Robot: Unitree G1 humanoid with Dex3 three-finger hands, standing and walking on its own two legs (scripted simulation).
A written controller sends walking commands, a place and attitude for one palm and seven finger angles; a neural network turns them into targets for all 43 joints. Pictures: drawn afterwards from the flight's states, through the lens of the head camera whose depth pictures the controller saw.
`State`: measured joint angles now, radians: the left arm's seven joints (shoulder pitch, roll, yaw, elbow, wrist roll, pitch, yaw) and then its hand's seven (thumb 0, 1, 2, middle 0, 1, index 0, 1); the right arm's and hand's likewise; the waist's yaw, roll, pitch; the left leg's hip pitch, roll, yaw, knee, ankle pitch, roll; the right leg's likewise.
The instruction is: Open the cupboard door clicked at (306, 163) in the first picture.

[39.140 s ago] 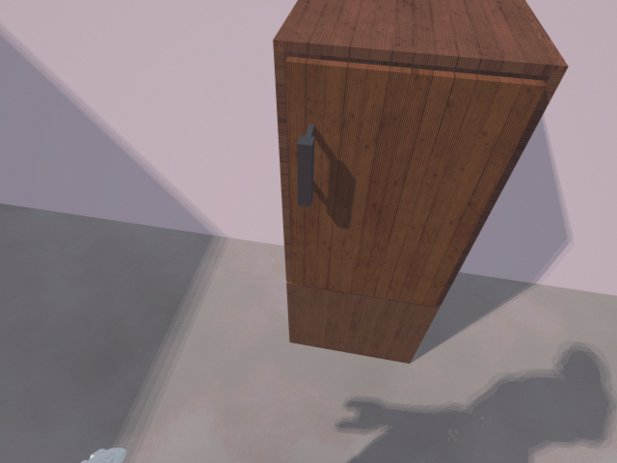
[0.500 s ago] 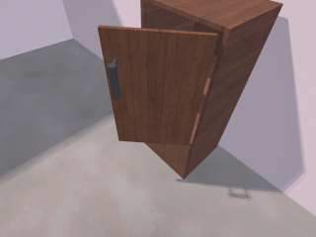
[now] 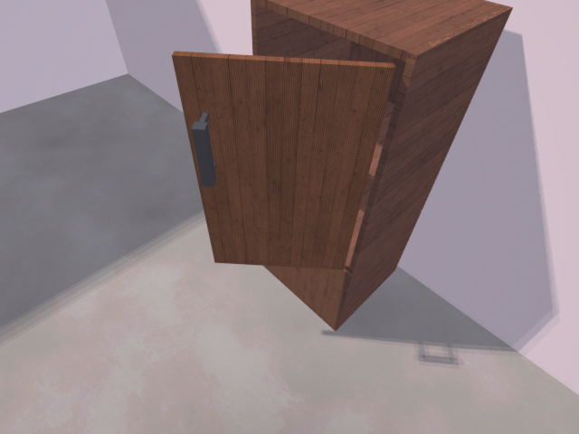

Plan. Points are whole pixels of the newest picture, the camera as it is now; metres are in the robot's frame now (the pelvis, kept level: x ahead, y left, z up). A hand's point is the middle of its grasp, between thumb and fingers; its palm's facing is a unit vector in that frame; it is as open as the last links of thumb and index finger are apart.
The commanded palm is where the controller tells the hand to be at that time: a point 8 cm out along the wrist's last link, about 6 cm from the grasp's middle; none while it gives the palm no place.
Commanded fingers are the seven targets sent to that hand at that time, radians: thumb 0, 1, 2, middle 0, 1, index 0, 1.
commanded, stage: shuffle to correct the standing spot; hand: left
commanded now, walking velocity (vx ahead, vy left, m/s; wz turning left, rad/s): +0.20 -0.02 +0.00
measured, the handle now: (207, 149) +0.60 +0.20 +0.06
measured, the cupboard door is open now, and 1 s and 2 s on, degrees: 43 43 43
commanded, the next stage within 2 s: come to a stop and stand still in 0.20 s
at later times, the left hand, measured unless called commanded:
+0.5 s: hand out of the picture +0.01 +0.14 -0.19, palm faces +0.07 -0.99 -0.11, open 7.3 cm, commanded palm none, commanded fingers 0.00 0.90 0.90 -0.20 -0.30 -0.20 -0.30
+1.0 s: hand out of the picture +0.09 +0.17 -0.17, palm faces -0.01 -0.97 -0.26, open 7.3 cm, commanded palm none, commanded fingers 0.00 0.90 0.90 -0.20 -0.30 -0.20 -0.30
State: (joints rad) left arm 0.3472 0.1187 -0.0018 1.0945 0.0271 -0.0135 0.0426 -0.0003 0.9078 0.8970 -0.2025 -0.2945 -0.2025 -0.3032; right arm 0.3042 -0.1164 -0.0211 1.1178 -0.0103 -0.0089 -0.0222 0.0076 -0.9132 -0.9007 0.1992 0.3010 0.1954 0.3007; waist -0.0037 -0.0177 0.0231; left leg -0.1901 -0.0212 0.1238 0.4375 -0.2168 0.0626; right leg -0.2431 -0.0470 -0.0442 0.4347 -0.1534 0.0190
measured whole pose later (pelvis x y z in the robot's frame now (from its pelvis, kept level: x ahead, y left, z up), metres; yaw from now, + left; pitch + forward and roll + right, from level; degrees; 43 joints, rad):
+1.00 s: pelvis +0.03 -0.02 -0.01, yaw +0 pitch -3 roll +1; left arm 0.23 0.17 -0.01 1.02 0.01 -0.01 0.04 0.00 0.91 0.90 -0.20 -0.29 -0.20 -0.30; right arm 0.25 -0.19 -0.02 1.00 -0.01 -0.01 -0.02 0.01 -0.92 -0.90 0.20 0.30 0.19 0.30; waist -0.02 0.04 0.03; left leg -0.17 0.00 0.11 0.53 -0.32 0.04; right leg -0.23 -0.01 -0.03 0.57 -0.29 -0.01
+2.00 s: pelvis +0.05 -0.05 +0.00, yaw +1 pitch -1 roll +1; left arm 0.27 0.15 -0.01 1.13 0.02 -0.03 0.03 0.01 0.92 0.90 -0.20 -0.29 -0.20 -0.30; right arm 0.27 -0.14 0.00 1.14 -0.01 -0.02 -0.04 0.01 -0.92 -0.90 0.20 0.30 0.19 0.30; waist 0.00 0.00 0.04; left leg -0.12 0.02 0.08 0.41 -0.27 -0.01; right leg -0.18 0.02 -0.06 0.46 -0.26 -0.05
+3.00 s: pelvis +0.02 -0.04 -0.04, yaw +2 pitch +8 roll +1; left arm 0.29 0.17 0.12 0.22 -0.24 -0.54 -0.24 0.01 0.76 0.83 -0.21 -0.40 -0.21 -0.41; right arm 0.18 -0.29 -0.06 0.63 0.01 -0.30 -0.02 0.02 -0.91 -0.90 0.20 0.30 0.20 0.30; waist -0.02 -0.02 -0.11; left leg -0.58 0.01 0.06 0.85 -0.40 0.00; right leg -0.62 -0.02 -0.07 0.89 -0.40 -0.05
